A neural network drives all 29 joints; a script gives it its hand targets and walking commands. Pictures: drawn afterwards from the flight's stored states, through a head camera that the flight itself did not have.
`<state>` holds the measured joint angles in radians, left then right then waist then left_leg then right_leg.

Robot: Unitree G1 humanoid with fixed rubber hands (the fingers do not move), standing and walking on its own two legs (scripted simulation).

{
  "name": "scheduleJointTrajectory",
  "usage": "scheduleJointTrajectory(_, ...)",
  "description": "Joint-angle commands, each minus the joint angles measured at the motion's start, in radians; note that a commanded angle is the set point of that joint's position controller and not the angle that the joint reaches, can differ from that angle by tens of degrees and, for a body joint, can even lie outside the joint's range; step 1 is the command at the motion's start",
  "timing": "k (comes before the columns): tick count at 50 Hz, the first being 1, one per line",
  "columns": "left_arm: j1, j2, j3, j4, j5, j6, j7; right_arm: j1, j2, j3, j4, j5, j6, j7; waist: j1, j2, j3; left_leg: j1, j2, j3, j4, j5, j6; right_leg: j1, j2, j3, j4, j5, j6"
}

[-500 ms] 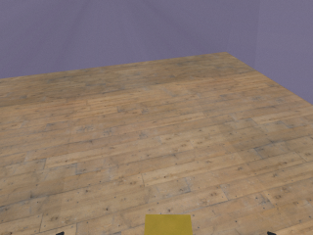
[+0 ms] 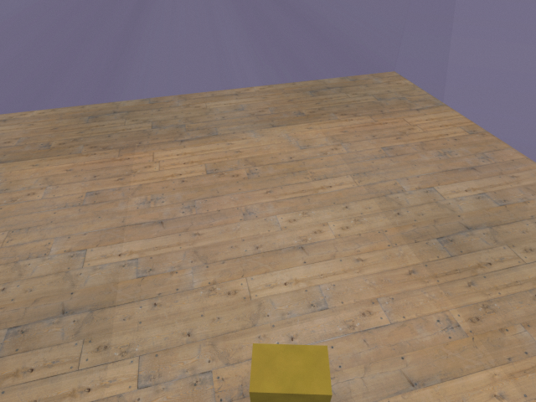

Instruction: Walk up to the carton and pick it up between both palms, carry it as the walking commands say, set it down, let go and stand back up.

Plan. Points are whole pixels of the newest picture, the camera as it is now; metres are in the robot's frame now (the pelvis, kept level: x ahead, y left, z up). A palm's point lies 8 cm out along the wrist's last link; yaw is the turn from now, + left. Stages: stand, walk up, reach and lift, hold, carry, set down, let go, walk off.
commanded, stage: stand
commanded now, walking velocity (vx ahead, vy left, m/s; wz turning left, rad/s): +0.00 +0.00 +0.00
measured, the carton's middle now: (289, 377) +0.45 -0.04 -0.70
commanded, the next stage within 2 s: none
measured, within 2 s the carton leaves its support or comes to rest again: neither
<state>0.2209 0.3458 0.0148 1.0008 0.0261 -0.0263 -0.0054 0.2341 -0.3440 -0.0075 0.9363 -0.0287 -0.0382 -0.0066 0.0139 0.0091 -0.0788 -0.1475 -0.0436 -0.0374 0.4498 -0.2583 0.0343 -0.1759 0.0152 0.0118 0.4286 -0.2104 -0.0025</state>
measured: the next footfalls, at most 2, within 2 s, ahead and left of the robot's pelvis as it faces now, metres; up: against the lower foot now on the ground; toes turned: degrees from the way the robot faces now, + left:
none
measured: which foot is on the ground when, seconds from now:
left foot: down 0.00-1.00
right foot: down 0.00-1.00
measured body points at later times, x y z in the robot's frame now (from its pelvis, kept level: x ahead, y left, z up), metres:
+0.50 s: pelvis -0.01 +0.00 +0.00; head -0.05 -0.01 +0.45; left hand +0.05 +0.31 -0.12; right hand +0.06 -0.31 -0.12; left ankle -0.01 +0.10 -0.74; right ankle +0.01 -0.12 -0.74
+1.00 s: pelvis -0.01 -0.01 +0.00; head -0.03 -0.01 +0.45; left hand +0.07 +0.30 -0.12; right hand +0.07 -0.31 -0.12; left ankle -0.01 +0.10 -0.74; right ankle +0.01 -0.12 -0.74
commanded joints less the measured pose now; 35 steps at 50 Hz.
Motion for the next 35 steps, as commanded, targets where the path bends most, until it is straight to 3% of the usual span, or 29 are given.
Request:
scheduleJointTrajectory(1, -0.106, 0.163, 0.032, -0.045, -0.005, -0.021, 0.004, -0.076, -0.213, -0.049, -0.06, 0.002, -0.024, -0.012, 0.004, -0.02, 0.095, -0.085, 0.136, -0.156, -0.131, 0.153, -0.004, -0.007, -0.104, 0.124, -0.077, 0.054, -0.029)
scheduleJointTrajectory(2, -0.077, 0.197, 0.038, -0.043, -0.013, -0.023, 0.006, -0.055, -0.223, -0.043, -0.039, 0.009, -0.021, -0.01, 0.015, -0.009, 0.089, -0.075, 0.142, -0.154, -0.118, 0.145, 0.006, -0.01, -0.105, 0.142, -0.079, 0.056, -0.035)
scheduleJointTrajectory(3, -0.096, 0.18, 0.035, -0.028, -0.014, -0.018, 0.006, -0.059, -0.197, -0.042, -0.043, 0.004, -0.019, -0.007, 0.005, 0.009, 0.066, -0.078, 0.137, -0.148, -0.12, 0.114, 0.004, -0.004, -0.111, 0.141, -0.072, 0.041, -0.043)
scheduleJointTrajectory(4, -0.106, 0.211, 0.03, -0.027, -0.011, -0.013, 0.006, -0.052, -0.195, -0.037, -0.036, 0.01, -0.016, -0.007, -0.004, -0.025, 0.111, -0.088, 0.137, -0.152, -0.134, 0.106, 0.014, -0.043, -0.104, 0.139, -0.087, -0.003, -0.042)
scheduleJointTrajectory(6, -0.066, 0.205, 0.037, -0.004, -0.001, -0.02, 0.0, -0.07, -0.221, -0.042, -0.016, 0.004, -0.02, -0.004, 0.012, 0.028, 0.117, -0.085, 0.139, -0.169, -0.144, -0.034, 0.019, -0.053, -0.111, 0.147, -0.104, -0.064, -0.046)
scheduleJointTrajectory(8, -0.086, 0.226, 0.044, -0.008, -0.005, -0.017, 0.001, -0.081, -0.23, -0.044, -0.017, 0.006, -0.017, -0.005, 0.002, -0.003, 0.104, -0.123, 0.143, -0.174, -0.175, -0.063, 0.014, -0.019, -0.107, 0.144, -0.09, -0.062, -0.047)
scheduleJointTrajectory(9, -0.076, 0.198, 0.036, -0.009, -0.007, -0.014, 0.001, -0.106, -0.219, -0.042, -0.017, 0.005, -0.017, -0.006, 0.013, 0.043, 0.154, -0.156, 0.153, -0.173, -0.182, -0.076, 0.009, -0.037, -0.104, 0.13, -0.095, -0.033, -0.047)
scheduleJointTrajectory(11, -0.077, 0.183, 0.03, -0.009, -0.006, -0.017, -0.001, -0.089, -0.212, -0.041, -0.011, 0.008, -0.021, -0.007, 0.007, 0.001, 0.098, -0.104, 0.137, -0.166, -0.161, -0.044, 0.006, -0.023, -0.105, 0.146, -0.109, -0.054, -0.044)
scheduleJointTrajectory(12, -0.115, 0.195, 0.031, 0.002, -0.003, -0.016, -0.002, -0.069, -0.2, -0.038, -0.003, -0.001, -0.021, -0.009, -0.006, -0.04, 0.146, -0.148, 0.128, -0.167, -0.17, -0.096, 0.018, -0.034, -0.101, 0.155, -0.115, -0.108, -0.037)
scheduleJointTrajectory(13, -0.121, 0.211, 0.037, -0.006, -0.002, -0.018, -0.001, -0.067, -0.212, -0.042, -0.005, -0.008, -0.019, 0.001, -0.003, -0.059, 0.117, -0.112, 0.135, -0.153, -0.156, -0.085, 0.017, -0.048, -0.109, 0.155, -0.126, -0.122, -0.046)
scheduleJointTrajectory(14, -0.11, 0.216, 0.035, 0.002, -0.01, -0.016, 0.002, -0.075, -0.241, -0.044, 0.003, 0.0, -0.014, -0.001, -0.002, 0.003, 0.121, -0.101, 0.132, -0.163, -0.166, -0.029, 0.014, -0.029, -0.109, 0.153, -0.112, -0.046, -0.048)
scheduleJointTrajectory(15, -0.087, 0.219, 0.034, 0.006, -0.011, -0.017, 0.004, -0.087, -0.227, -0.048, 0.004, 0.006, -0.017, -0.003, 0.017, -0.003, 0.079, -0.075, 0.143, -0.147, -0.161, 0.042, 0.006, -0.01, -0.114, 0.141, -0.097, 0.018, -0.045)
scheduleJointTrajectory(16, -0.108, 0.198, 0.024, 0.022, -0.009, -0.016, 0.005, -0.084, -0.21, -0.043, 0.006, 0.011, -0.017, -0.005, 0.006, 0.02, 0.082, -0.071, 0.136, -0.154, -0.158, 0.064, 0.009, -0.005, -0.116, 0.154, -0.102, 0.02, -0.046)
scheduleJointTrajectory(17, -0.093, 0.201, 0.03, 0.019, -0.008, -0.015, 0.007, -0.071, -0.216, -0.038, 0.009, 0.018, -0.02, -0.004, -0.002, 0.001, 0.06, -0.061, 0.145, -0.162, -0.167, 0.088, 0.002, 0.012, -0.105, 0.131, -0.09, 0.048, -0.037)
scheduleJointTrajectory(18, -0.097, 0.219, 0.031, 0.02, -0.017, -0.017, 0.005, -0.077, -0.221, -0.037, 0.011, 0.014, -0.022, -0.007, 0.019, -0.028, 0.069, -0.085, 0.132, -0.151, -0.158, 0.103, 0.003, 0.022, -0.116, 0.148, -0.084, 0.062, -0.039)
scheduleJointTrajectory(19, -0.093, 0.206, 0.022, 0.022, -0.013, -0.014, 0.006, -0.077, -0.227, -0.033, 0.025, 0.017, -0.02, -0.004, 0.014, -0.005, 0.049, -0.037, 0.135, -0.15, -0.15, 0.142, 0.005, 0.011, -0.114, 0.144, -0.086, 0.05, -0.04)
scheduleJointTrajectory(20, -0.116, 0.19, 0.017, 0.029, -0.014, -0.013, 0.007, -0.095, -0.224, -0.039, 0.026, 0.012, -0.022, -0.007, 0.016, -0.019, 0.058, -0.038, 0.136, -0.148, -0.137, 0.155, 0.007, 0.007, -0.129, 0.16, -0.101, 0.073, -0.039)
scheduleJointTrajectory(21, -0.111, 0.226, 0.02, 0.032, -0.007, -0.015, 0.01, -0.056, -0.219, -0.037, 0.026, 0.022, -0.019, -0.007, -0.002, -0.037, 0.098, -0.052, 0.138, -0.138, -0.15, 0.16, 0.007, -0.015, -0.127, 0.15, -0.094, 0.083, -0.036)
scheduleJointTrajectory(22, -0.101, 0.205, 0.017, 0.042, -0.012, -0.015, 0.01, -0.067, -0.223, -0.034, 0.04, 0.02, -0.013, -0.006, 0.009, -0.006, 0.059, -0.043, 0.132, -0.151, -0.133, 0.117, 0.006, 0.007, -0.114, 0.134, -0.099, 0.04, -0.037)
scheduleJointTrajectory(23, -0.106, 0.216, 0.019, 0.054, -0.01, -0.016, 0.008, -0.083, -0.185, -0.029, 0.024, 0.013, -0.014, -0.007, 0.001, -0.023, 0.111, -0.057, 0.139, -0.143, -0.133, 0.087, 0.014, -0.03, -0.12, 0.164, -0.12, -0.001, -0.038)
scheduleJointTrajectory(24, -0.118, 0.207, 0.021, 0.045, -0.003, -0.011, 0.01, -0.066, -0.217, -0.035, 0.033, 0.01, -0.009, -0.006, -0.006, 0.003, 0.094, -0.074, 0.136, -0.154, -0.165, 0.021, 0.009, -0.015, -0.125, 0.151, -0.117, -0.047, -0.046)
scheduleJointTrajectory(25, -0.109, 0.222, 0.026, 0.039, -0.006, -0.007, 0.008, -0.07, -0.239, -0.035, 0.036, 0.018, -0.007, -0.004, 0.007, 0.013, 0.089, -0.071, 0.136, -0.149, -0.157, 0.019, 0.003, -0.021, -0.117, 0.148, -0.119, -0.067, -0.043)
scheduleJointTrajectory(26, -0.121, 0.218, 0.02, 0.053, -0.008, -0.007, 0.008, -0.069, -0.202, -0.031, 0.04, 0.017, -0.007, -0.004, -0.003, -0.014, 0.131, -0.078, 0.129, -0.15, -0.168, 0.03, 0.005, -0.043, -0.121, 0.152, -0.124, -0.064, -0.042)
scheduleJointTrajectory(28, -0.108, 0.226, 0.027, 0.062, -0.009, -0.006, 0.01, -0.082, -0.228, -0.037, 0.042, 0.011, -0.005, -0.002, -0.003, 0.009, 0.107, -0.085, 0.14, -0.165, -0.179, -0.049, 0.006, -0.025, -0.107, 0.136, -0.125, -0.084, -0.04)
scheduleJointTrajectory(29, -0.114, 0.216, 0.019, 0.073, -0.008, -0.005, 0.01, -0.086, -0.216, -0.033, 0.034, 0.021, -0.008, -0.003, -0.002, 0.036, 0.135, -0.109, 0.14, -0.148, -0.165, 0.011, 0.008, -0.036, -0.125, 0.154, -0.15, -0.097, -0.048)
scheduleJointTrajectory(31, -0.124, 0.229, 0.021, 0.077, -0.006, -0.01, 0.007, -0.061, -0.209, -0.024, 0.053, 0.016, -0.012, -0.005, -0.014, -0.033, 0.124, -0.104, 0.129, -0.143, -0.167, 0.015, 0.013, -0.002, -0.129, 0.161, -0.136, -0.063, -0.049)
scheduleJointTrajectory(33, -0.121, 0.197, 0.006, 0.071, -0.013, -0.012, 0.002, -0.076, -0.226, -0.03, 0.042, 0.009, -0.016, -0.006, -0.001, -0.03, 0.076, -0.076, 0.14, -0.157, -0.175, 0.022, 0.006, 0.017, -0.129, 0.146, -0.124, -0.027, -0.041)
scheduleJointTrajectory(34, -0.113, 0.206, 0.007, 0.065, -0.018, -0.009, 0.004, -0.064, -0.232, -0.032, 0.051, 0.016, -0.013, 0.001, 0.011, 0.0, 0.123, -0.09, 0.131, -0.158, -0.169, -0.002, 0.004, -0.013, -0.11, 0.138, -0.118, -0.011, -0.042)
scheduleJointTrajectory(35, -0.129, 0.211, 0.016, 0.064, -0.013, -0.012, 0.006, -0.071, -0.224, -0.035, 0.055, 0.014, -0.011, 0.002, 0.004, 0.014, 0.103, -0.086, 0.142, -0.155, -0.173, 0.032, 0.007, 0.0, -0.13, 0.166, -0.143, -0.009, -0.051)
